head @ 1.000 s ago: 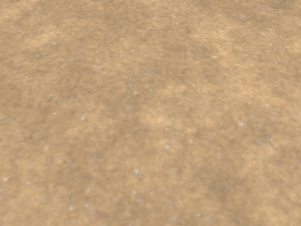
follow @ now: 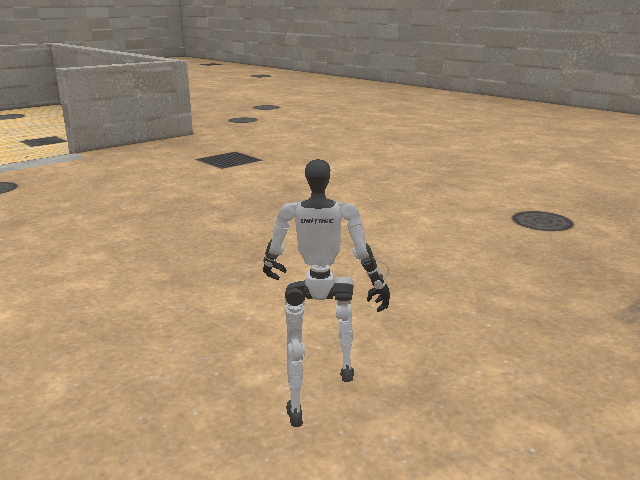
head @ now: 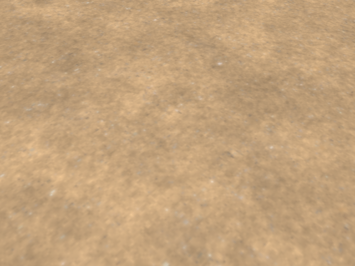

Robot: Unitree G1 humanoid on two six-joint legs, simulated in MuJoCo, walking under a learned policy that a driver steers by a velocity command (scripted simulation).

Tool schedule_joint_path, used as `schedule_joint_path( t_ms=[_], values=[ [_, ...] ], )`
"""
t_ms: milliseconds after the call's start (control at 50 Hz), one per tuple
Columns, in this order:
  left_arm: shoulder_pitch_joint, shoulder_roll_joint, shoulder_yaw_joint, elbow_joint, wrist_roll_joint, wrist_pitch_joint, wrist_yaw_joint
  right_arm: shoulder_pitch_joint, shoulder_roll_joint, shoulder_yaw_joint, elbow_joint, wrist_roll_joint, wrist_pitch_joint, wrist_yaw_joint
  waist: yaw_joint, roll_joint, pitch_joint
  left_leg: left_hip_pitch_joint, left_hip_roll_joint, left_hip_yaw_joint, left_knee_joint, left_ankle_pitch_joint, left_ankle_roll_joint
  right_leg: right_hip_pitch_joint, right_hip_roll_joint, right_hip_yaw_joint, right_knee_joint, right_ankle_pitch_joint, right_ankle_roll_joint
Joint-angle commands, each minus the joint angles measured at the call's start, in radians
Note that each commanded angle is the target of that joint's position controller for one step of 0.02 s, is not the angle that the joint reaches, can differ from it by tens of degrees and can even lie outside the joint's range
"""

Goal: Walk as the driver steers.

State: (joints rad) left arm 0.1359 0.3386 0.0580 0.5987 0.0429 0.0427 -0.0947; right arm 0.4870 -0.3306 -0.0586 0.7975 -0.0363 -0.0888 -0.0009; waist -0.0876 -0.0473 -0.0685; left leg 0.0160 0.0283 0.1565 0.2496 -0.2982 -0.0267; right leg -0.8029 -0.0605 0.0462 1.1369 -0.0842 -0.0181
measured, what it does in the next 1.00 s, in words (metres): walks ahead, turning right: right foot, then left foot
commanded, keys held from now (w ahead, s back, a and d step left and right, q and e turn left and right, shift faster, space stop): w+e+shift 0.04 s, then w+shift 0.02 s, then w+e+shift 0.44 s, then w+shift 0.10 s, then w+q+shift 0.40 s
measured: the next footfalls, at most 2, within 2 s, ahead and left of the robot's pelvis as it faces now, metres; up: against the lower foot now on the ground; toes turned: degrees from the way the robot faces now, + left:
right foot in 0.18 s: +0.31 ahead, -0.15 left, +0.00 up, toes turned -15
left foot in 0.62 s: +0.78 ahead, -0.18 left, +0.00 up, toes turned -34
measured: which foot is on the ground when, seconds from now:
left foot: down 0.00-0.20, up 0.22-0.60, down 0.62-1.00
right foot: up 0.00-0.16, down 0.18-0.62, up 0.64-0.98, down 1.00-1.00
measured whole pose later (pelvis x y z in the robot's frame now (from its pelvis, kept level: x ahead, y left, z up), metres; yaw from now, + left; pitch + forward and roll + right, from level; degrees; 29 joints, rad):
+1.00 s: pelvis +0.85 -0.37 -0.02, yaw -23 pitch +2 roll +1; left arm -0.08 0.26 -0.04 0.59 0.05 -0.09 -0.04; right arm 0.61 -0.28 -0.07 0.91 0.00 -0.07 0.03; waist -0.15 0.00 -0.01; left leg 0.05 -0.04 -0.18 0.41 -0.45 0.03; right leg -0.51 -0.03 0.04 0.54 -0.12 -0.01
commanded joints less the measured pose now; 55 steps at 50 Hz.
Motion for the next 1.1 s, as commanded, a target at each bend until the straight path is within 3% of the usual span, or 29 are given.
schedule_joint_path(
  t_ms=[20,100,160,180,200,220,240,280,320,360,420,540,580,600,620,640,660,700,760,820,860,900,940,980,1000,1020,1040,1060,1100],
  values=[
    [-0.22,0.044,0.002,-0.121,-0.002,-0.025,-0.021,0.007,-0.121,-0.025,-0.027,-0.007,-0.012,-0.01,-0.022,0.14,0.224,0.035,0.261,-0.091,-0.185,-0.07,0.107,-0.167,-0.038,-0.055,-0.127,-0.008,-0.031],
    [-0.293,-0.003,-0.025,-0.146,-0.003,-0.039,-0.027,0.05,-0.126,-0.021,0.03,-0.016,0.0,-0.021,-0.022,0.139,0.265,0.118,0.26,0.064,-0.128,0.352,0.094,-0.04,0.0,-0.183,-0.334,-0.146,-0.115],
    [-0.017,0.044,0.002,-0.068,-0.007,-0.047,0.01,0.035,-0.198,-0.03,0.044,-0.005,0.02,-0.026,0.151,0.188,0.038,0.077,0.282,0.129,0.336,1.301,0.089,0.437,0.192,-0.288,-0.378,-0.286,-0.192],
    [0.232,0.092,0.033,0.01,-0.007,-0.058,0.027,-0.004,-0.216,-0.031,0.023,0.004,0.022,-0.021,0.275,0.164,-0.095,-0.093,0.271,0.132,0.639,1.226,0.072,0.785,0.219,-0.221,-0.469,-0.22,-0.228],
    [0.289,0.209,0.073,0.052,-0.003,-0.051,0.05,0.031,-0.121,-0.009,-0.022,0.0,0.013,-0.003,0.24,-0.008,-0.191,-0.468,0.189,0.107,0.97,0.476,0.035,1.134,0.027,0.106,-0.54,-0.45,-0.265],
    [0.278,0.321,0.102,0.028,-0.025,-0.037,0.065,-0.069,-0.079,0.001,-0.13,0.0,-0.01,0.017,0.208,-0.161,-0.282,-0.8,-0.01,-0.03,1.295,-0.172,-0.019,1.287,-0.203,0.723,-0.762,-0.617,-0.39],
    [0.344,0.299,0.1,0.046,-0.02,-0.034,0.076,-0.256,-0.131,-0.006,-0.182,0.002,-0.025,0.016,0.268,-0.004,-0.224,-0.932,0.026,-0.196,1.32,-0.047,-0.002,1.28,-0.186,0.729,-0.827,-0.447,-0.36],
    [0.296,0.223,0.082,0.09,-0.018,-0.055,0.098,-0.249,-0.082,0.017,-0.175,0.005,-0.038,0.007,0.169,0.071,-0.005,-0.867,0.107,-0.199,1.158,0.008,0.011,0.978,-0.133,0.51,-0.832,-0.158,-0.311],
    [0.196,0.156,0.054,0.077,-0.027,-0.072,0.104,-0.171,-0.071,0.021,-0.153,-0.029,-0.002,0.011,0.067,0.076,0.056,-0.728,0.132,-0.211,1.061,-0.048,-0.009,0.737,-0.049,0.379,-0.862,-0.099,-0.309],
    [0.198,0.12,0.04,0.084,-0.04,-0.093,0.097,-0.191,-0.064,0.021,-0.164,-0.04,0.035,0.017,0.042,0.049,0.106,-0.701,0.138,-0.199,0.958,-0.127,-0.034,0.608,-0.017,0.348,-0.903,-0.091,-0.333],
    [0.201,0.126,0.041,0.092,-0.034,-0.114,0.089,-0.407,-0.038,0.038,-0.247,-0.024,0.042,0.026,0.072,0.032,0.208,-0.668,0.105,-0.146,0.696,0.088,-0.054,0.45,0.05,0.31,-0.985,-0.036,-0.312],
    [0.258,0.178,0.063,0.145,-0.057,-0.128,0.091,-0.449,-0.061,0.037,-0.241,0.005,0.026,0.03,0.112,0.014,0.103,-0.342,0.0,-0.147,0.317,0.413,0.017,0.635,0.02,0.311,-0.914,0.432,-0.199],
    [0.263,0.223,0.066,0.17,-0.035,-0.126,0.094,-0.24,-0.132,0.001,-0.181,0.005,0.024,0.006,0.008,0.014,-0.038,-0.145,-0.061,-0.12,0.345,0.226,0.048,0.758,0.005,0.296,-0.631,0.764,-0.159],
    [0.216,0.218,0.063,0.174,-0.019,-0.124,0.092,-0.04,-0.155,-0.017,-0.131,0.008,0.025,-0.015,-0.117,0.022,-0.108,0.051,-0.038,-0.102,0.333,0.166,0.056,0.682,0.034,0.256,-0.371,0.738,-0.14],
    [0.204,0.116,0.036,0.167,0.0,-0.135,0.096,0.155,-0.221,-0.04,-0.091,-0.008,0.023,-0.038,-0.186,0.12,-0.196,0.246,0.113,-0.274,0.358,-0.153,0.077,0.519,0.094,0.182,0.018,0.436,-0.126],
    [0.371,-0.032,-0.001,0.119,-0.058,-0.144,0.083,0.098,-0.318,-0.058,-0.079,-0.028,0.017,-0.027,-0.005,0.56,-0.306,0.386,0.386,-0.985,0.072,-0.32,0.222,0.232,0.28,0.122,0.341,-0.357,-0.07],
    [0.329,0.039,-0.01,0.146,-0.026,-0.141,0.092,-0.032,-0.222,-0.053,-0.101,-0.01,0.024,-0.004,0.0,0.35,-0.188,0.303,0.356,-1.126,-0.004,-0.444,0.284,0.086,0.199,0.127,0.371,-0.309,-0.099],
    [0.127,0.078,-0.007,0.12,0.001,-0.135,0.075,-0.108,-0.095,-0.03,-0.077,0.005,0.017,0.011,0.011,0.069,0.009,0.041,0.267,-0.817,0.021,-0.263,0.285,0.098,0.103,0.103,0.267,-0.221,-0.098],
    [0.025,0.022,-0.032,0.049,0.035,-0.117,0.057,-0.054,-0.051,-0.008,0.008,0.014,0.004,0.014,0.076,0.122,0.108,-0.131,0.158,-0.644,-0.008,-0.06,0.263,0.11,0.033,0.065,0.089,-0.273,-0.06],
    [-0.093,0.011,-0.06,-0.029,0.032,-0.119,0.046,-0.057,-0.085,-0.019,0.015,0.023,-0.007,0.004,0.1,0.113,0.166,-0.264,0.136,-0.571,-0.106,0.025,0.286,0.121,-0.015,0.026,-0.17,-0.194,0.0],
    [-0.157,-0.005,-0.079,-0.05,0.005,-0.127,0.027,-0.114,-0.123,-0.037,-0.006,0.023,-0.007,0.007,0.107,0.119,0.171,-0.444,0.07,-0.462,-0.162,0.073,0.249,0.378,0.015,-0.025,-0.427,-0.036,0.025],
    [-0.155,0.017,-0.071,-0.036,-0.012,-0.125,0.029,-0.093,-0.161,-0.051,-0.008,0.038,-0.014,0.023,0.099,0.116,0.146,-0.468,0.099,-0.47,-0.197,0.185,0.236,0.553,0.05,-0.058,-0.476,0.073,0.028],
    [-0.14,0.051,-0.053,-0.025,-0.01,-0.125,0.048,-0.055,-0.16,-0.053,0.005,0.046,-0.012,0.027,0.098,0.092,0.121,-0.342,0.11,-0.461,-0.101,0.332,0.205,0.585,0.055,-0.048,-0.551,0.075,0.021],
    [0.053,0.096,-0.022,0.038,0.004,-0.131,0.076,-0.031,-0.183,-0.059,0.019,0.042,-0.004,0.026,0.188,0.045,-0.017,-0.286,0.041,-0.394,0.259,0.598,0.164,0.805,0.097,-0.072,-0.594,-0.056,0.0],
    [0.22,0.14,0.001,0.065,0.018,-0.137,0.098,-0.052,-0.163,-0.055,0.009,0.044,-0.008,0.028,0.274,0.03,-0.114,-0.428,-0.011,-0.365,0.539,0.508,0.14,1.022,-0.005,0.01,-0.577,-0.164,-0.018],
    [0.377,0.219,0.024,0.078,0.046,-0.139,0.119,-0.044,-0.012,-0.021,-0.027,0.046,-0.013,0.02,0.292,-0.167,-0.24,-0.624,-0.085,-0.3,0.896,-0.089,0.132,1.208,-0.306,0.384,-0.677,-0.605,-0.048],
    [0.315,0.253,0.033,0.067,0.032,-0.126,0.119,0.011,0.0,-0.009,-0.078,0.075,-0.003,0.017,0.208,-0.305,-0.28,-0.772,-0.096,-0.263,1.09,-0.161,0.141,1.158,-0.425,0.841,-0.919,-0.833,-0.111],
    [0.201,0.158,0.021,0.058,0.021,-0.122,0.118,-0.058,-0.04,-0.014,-0.061,0.049,0.018,0.011,0.172,-0.151,-0.099,-0.848,-0.017,-0.246,1.142,-0.057,0.143,1.026,-0.381,0.727,-0.923,-0.828,-0.124],
    [0.146,0.05,-0.001,0.075,0.013,-0.132,0.107,-0.154,-0.035,-0.015,-0.055,0.025,0.039,0.032,0.148,-0.018,0.052,-0.813,0.045,-0.231,1.065,0.027,0.125,0.836,-0.284,0.386,-0.908,-0.426,-0.105]
  ],
)
Velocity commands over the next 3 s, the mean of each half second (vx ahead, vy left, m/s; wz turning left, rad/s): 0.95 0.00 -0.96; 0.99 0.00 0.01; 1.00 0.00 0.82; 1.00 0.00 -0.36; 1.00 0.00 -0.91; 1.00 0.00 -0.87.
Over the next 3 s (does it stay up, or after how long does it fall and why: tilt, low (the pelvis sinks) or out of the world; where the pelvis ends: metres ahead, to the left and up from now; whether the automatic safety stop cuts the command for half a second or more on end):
stays up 2.53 -1.02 -0.01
